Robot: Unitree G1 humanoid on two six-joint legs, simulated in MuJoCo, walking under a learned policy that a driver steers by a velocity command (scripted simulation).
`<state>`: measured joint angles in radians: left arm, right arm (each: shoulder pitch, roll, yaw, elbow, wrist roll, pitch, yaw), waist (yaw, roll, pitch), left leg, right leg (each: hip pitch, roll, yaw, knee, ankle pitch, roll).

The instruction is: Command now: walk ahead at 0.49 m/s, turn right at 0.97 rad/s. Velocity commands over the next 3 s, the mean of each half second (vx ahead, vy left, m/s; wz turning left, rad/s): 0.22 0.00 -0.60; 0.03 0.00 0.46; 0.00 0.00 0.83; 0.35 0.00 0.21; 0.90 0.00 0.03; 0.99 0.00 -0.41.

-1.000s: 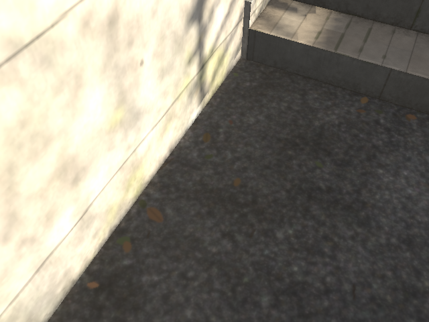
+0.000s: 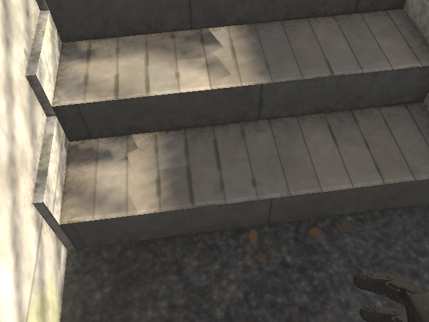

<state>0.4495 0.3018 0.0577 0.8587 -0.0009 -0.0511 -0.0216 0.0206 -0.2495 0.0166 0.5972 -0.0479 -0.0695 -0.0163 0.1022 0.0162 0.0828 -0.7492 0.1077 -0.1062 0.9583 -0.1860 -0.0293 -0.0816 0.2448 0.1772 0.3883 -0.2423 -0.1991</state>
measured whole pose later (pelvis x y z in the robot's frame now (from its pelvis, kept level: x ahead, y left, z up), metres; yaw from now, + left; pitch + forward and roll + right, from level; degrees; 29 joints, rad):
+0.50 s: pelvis +0.20 +0.03 -0.01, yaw -18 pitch +0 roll +1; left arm 0.07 0.26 0.01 0.77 0.04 0.07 -0.02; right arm 0.31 -0.26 -0.02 0.89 0.00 -0.03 -0.01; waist -0.06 -0.03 0.05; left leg -0.36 0.03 0.09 0.48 -0.11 0.02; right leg -0.43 0.02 0.04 0.83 -0.37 -0.03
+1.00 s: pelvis +0.19 +0.03 -0.01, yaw +1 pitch +2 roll +0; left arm 0.11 0.28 0.08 0.72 -0.03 0.03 0.06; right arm 0.18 -0.27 -0.07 0.78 0.01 0.02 0.01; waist -0.02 -0.04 0.02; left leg -0.29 0.01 0.07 0.59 -0.34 0.03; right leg -0.31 -0.14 -0.27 0.65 -0.34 0.00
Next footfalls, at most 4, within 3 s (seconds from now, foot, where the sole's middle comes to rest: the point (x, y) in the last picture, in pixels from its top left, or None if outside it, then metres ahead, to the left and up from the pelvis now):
0.14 left None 0.36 0.11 -0.77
0.56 right None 0.22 -0.09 -0.78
0.98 left None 0.21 0.14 -0.78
1.42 right None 0.34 -0.07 -0.77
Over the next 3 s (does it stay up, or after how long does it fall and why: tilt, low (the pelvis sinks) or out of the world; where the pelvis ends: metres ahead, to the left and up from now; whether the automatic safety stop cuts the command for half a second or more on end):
stays up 1.00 0.22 0.19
